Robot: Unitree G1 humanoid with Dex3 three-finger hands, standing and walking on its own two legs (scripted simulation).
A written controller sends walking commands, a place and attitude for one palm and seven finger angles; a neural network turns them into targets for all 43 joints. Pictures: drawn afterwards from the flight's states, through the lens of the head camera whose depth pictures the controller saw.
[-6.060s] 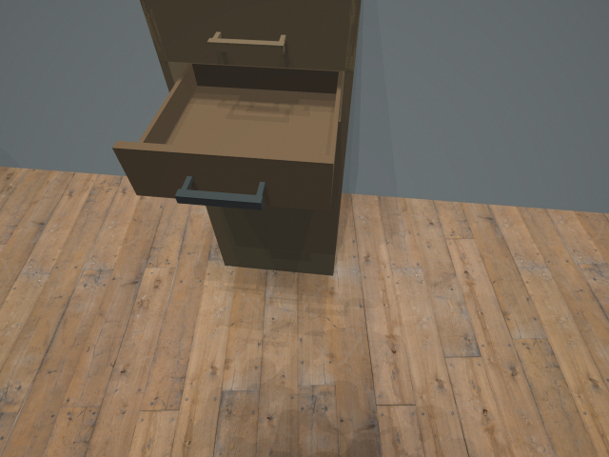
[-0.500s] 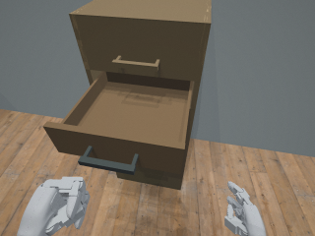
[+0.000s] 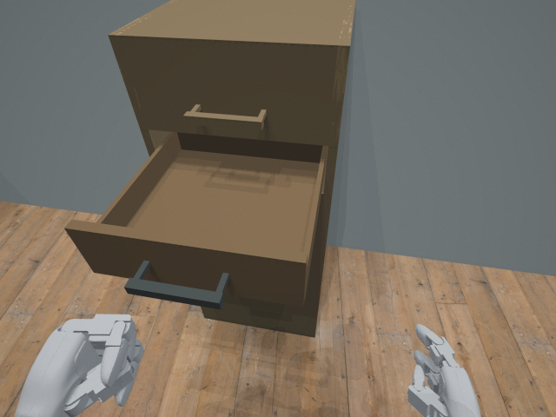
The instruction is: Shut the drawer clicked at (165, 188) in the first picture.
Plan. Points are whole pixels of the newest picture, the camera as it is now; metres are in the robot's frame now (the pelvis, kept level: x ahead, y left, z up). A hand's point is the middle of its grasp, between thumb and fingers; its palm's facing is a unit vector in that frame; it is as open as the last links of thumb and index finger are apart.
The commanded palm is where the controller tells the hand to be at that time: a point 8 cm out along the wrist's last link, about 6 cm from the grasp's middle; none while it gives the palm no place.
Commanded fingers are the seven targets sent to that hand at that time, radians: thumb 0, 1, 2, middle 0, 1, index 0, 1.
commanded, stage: bring the fist close to the handle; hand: left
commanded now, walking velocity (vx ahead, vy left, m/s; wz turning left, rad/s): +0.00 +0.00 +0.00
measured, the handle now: (179, 283) +0.31 +0.19 +0.03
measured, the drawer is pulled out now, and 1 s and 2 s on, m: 0.30 0.30 0.29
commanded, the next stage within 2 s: push the drawer shut in 1.38 s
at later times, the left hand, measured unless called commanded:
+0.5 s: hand (155, 360) +0.17 +0.17 +0.08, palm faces -0.04 -1.00 -0.08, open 3.3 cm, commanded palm +0.14 +0.23 +0.08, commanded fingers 0.00 0.90 0.90 -1.40 -1.60 -1.40 -1.60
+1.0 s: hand (181, 344) +0.21 +0.16 +0.03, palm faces -0.09 -1.00 -0.04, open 3.3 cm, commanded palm +0.19 +0.22 +0.03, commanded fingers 0.00 0.90 0.90 -1.40 -1.60 -1.40 -1.60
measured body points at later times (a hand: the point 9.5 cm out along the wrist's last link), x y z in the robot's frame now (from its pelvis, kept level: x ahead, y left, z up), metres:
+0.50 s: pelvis +0.00 -0.01 -0.01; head +0.01 -0.03 +0.44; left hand +0.17 +0.22 +0.09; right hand +0.18 -0.25 -0.07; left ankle +0.01 +0.09 -0.71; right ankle -0.01 -0.08 -0.71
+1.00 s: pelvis +0.00 +0.01 -0.03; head +0.04 +0.00 +0.42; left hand +0.21 +0.22 +0.04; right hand +0.18 -0.23 -0.10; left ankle +0.01 +0.09 -0.71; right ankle +0.00 -0.08 -0.71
